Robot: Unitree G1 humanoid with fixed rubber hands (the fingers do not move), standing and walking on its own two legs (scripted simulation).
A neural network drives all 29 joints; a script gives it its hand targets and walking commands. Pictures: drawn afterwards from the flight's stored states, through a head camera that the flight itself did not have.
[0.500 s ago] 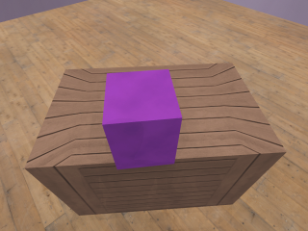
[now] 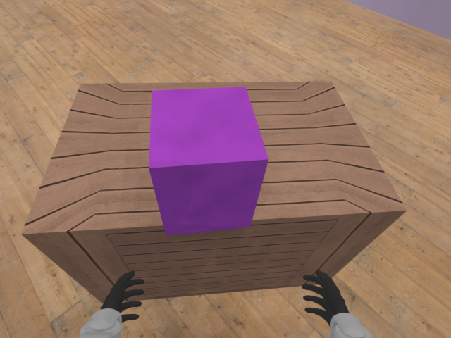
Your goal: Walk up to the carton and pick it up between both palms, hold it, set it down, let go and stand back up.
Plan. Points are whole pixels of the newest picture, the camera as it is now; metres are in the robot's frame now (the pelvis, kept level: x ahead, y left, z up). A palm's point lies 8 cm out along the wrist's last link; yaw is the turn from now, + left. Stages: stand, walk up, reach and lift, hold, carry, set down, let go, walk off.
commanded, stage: reach and lift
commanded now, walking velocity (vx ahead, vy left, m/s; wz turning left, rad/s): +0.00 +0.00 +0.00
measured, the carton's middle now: (204, 163) +0.48 +0.03 -0.01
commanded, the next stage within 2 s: none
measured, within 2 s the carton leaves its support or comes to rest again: neither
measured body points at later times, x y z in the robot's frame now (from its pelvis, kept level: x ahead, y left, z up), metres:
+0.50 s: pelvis +0.03 +0.03 +0.00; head +0.04 +0.04 +0.45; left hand +0.20 +0.23 -0.09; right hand +0.18 -0.21 -0.09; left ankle +0.06 +0.12 -0.73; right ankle +0.01 -0.07 -0.73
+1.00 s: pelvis +0.04 +0.02 +0.00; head +0.03 +0.03 +0.45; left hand +0.21 +0.23 -0.07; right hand +0.20 -0.20 -0.06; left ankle +0.06 +0.12 -0.73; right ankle +0.01 -0.07 -0.73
